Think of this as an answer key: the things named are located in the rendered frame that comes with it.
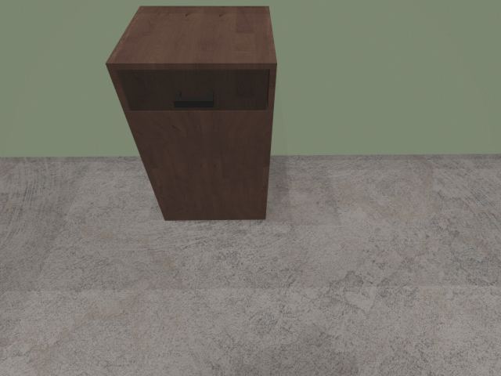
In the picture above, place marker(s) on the handle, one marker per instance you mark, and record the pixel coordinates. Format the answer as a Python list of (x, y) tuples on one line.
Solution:
[(194, 101)]

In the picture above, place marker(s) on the drawer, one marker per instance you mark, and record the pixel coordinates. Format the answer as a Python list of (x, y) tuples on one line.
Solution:
[(244, 89)]

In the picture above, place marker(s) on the cabinet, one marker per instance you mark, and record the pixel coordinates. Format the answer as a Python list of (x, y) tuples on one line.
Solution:
[(202, 164)]

